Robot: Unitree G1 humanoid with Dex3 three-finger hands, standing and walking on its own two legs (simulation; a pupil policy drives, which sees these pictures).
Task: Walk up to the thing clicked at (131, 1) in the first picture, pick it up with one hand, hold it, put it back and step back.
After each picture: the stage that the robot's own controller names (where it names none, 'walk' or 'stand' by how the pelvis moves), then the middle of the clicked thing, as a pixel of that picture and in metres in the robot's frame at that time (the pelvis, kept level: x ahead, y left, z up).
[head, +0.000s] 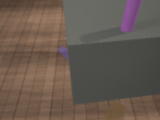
stand; (131, 9) +0.78 -0.23 +0.06
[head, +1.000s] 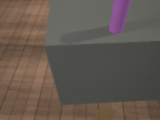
rise first; (120, 7) +0.69 -0.12 +0.09
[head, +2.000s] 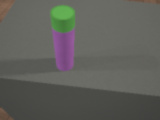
rise first; (64, 43) +0.44 +0.14 +0.09
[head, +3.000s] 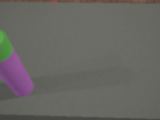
stand; (10, 69) +0.33 +0.25 +0.10
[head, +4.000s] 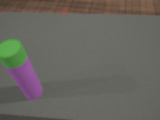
stand; (23, 73) +0.34 +0.23 +0.06
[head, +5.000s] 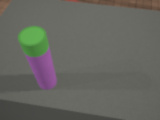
stand; (41, 63) +0.37 +0.16 +0.07
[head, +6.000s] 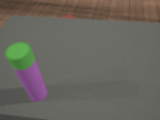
stand; (29, 76) +0.35 +0.21 +0.05
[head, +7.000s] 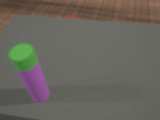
stand; (32, 77) +0.34 +0.20 +0.05
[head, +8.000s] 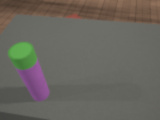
stand; (32, 75) +0.35 +0.20 +0.05
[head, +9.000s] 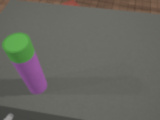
rise first; (29, 68) +0.36 +0.20 +0.06
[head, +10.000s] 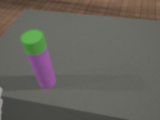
rise first; (41, 63) +0.39 +0.20 +0.06
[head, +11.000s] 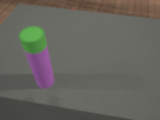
go down; (39, 61) +0.39 +0.19 +0.07
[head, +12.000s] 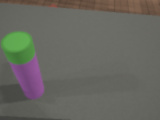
go down; (27, 71) +0.35 +0.18 +0.08
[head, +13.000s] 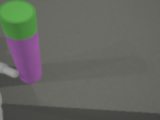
close in; (25, 50) +0.38 +0.16 +0.12
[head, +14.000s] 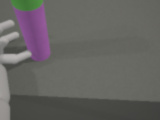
close; (33, 26) +0.45 +0.13 +0.15
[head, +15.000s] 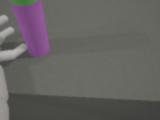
close; (31, 21) +0.46 +0.13 +0.15
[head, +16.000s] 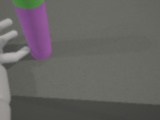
close; (34, 24) +0.45 +0.13 +0.15
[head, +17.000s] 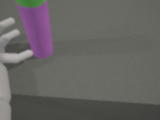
close; (36, 23) +0.46 +0.13 +0.15
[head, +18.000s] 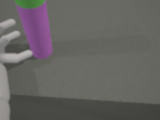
go down; (36, 24) +0.46 +0.13 +0.15
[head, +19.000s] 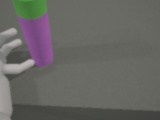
close; (37, 32) +0.43 +0.13 +0.14
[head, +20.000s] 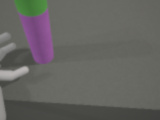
lift; (37, 30) +0.44 +0.13 +0.14
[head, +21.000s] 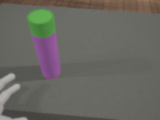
rise first; (47, 49) +0.42 +0.13 +0.12
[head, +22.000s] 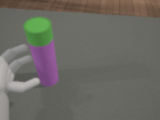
rise first; (44, 57) +0.39 +0.14 +0.11
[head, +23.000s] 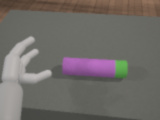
rise first; (94, 67) +0.43 -0.03 +0.00
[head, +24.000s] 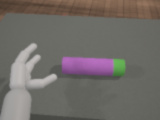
rise first; (92, 66) +0.45 -0.03 -0.01
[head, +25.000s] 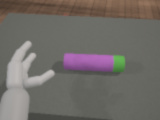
rise first; (93, 62) +0.47 -0.03 -0.02
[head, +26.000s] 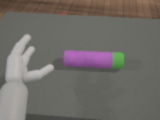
rise first; (93, 59) +0.49 -0.04 -0.02
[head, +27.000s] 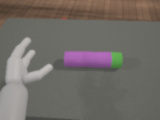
rise first; (92, 59) +0.50 -0.03 -0.02
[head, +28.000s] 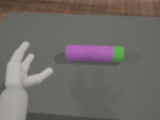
rise first; (94, 53) +0.52 -0.03 -0.02
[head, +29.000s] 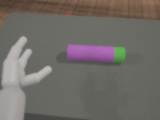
rise first; (95, 53) +0.52 -0.04 -0.02
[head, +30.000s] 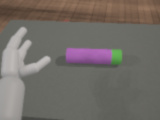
stand; (93, 56) +0.53 -0.04 -0.02
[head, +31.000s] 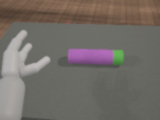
stand; (95, 56) +0.54 -0.04 -0.03
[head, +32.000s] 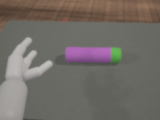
stand; (92, 54) +0.54 -0.03 -0.03
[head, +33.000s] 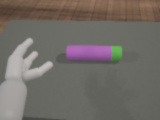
stand; (93, 53) +0.55 -0.03 -0.03
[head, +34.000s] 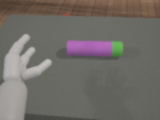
stand; (94, 48) +0.56 -0.03 -0.03
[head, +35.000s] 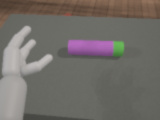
stand; (95, 48) +0.56 -0.04 -0.02
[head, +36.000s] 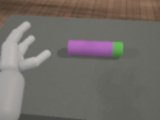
stand; (94, 48) +0.57 -0.04 -0.02
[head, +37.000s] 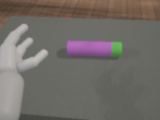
stand; (94, 48) +0.57 -0.04 -0.02
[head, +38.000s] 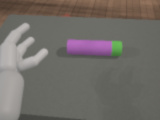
stand; (93, 47) +0.57 -0.04 -0.02
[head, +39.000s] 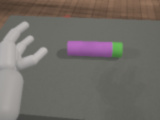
stand; (94, 49) +0.56 -0.04 -0.02
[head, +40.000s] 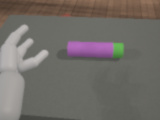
stand; (94, 49) +0.55 -0.04 -0.03
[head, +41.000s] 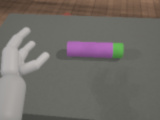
stand; (94, 49) +0.55 -0.03 -0.02
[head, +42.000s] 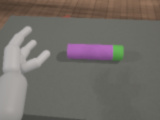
stand; (94, 52) +0.54 -0.03 -0.03
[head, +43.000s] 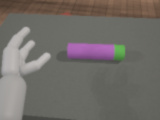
stand; (95, 51) +0.53 -0.04 -0.03
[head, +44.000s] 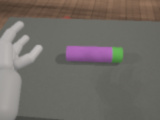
stand; (93, 54) +0.53 -0.03 -0.03
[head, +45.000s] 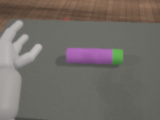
stand; (94, 56) +0.53 -0.03 -0.03
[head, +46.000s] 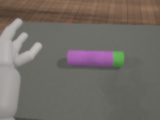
stand; (94, 58) +0.52 -0.03 -0.03
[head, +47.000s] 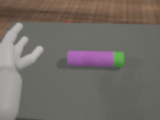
stand; (94, 58) +0.52 -0.03 -0.03
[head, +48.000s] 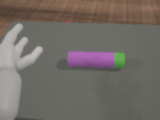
close; (95, 59) +0.51 -0.04 -0.03
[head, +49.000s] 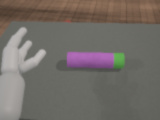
close; (95, 60) +0.51 -0.03 -0.03
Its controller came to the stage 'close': yes
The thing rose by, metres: 0.00
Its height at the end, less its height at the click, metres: -0.09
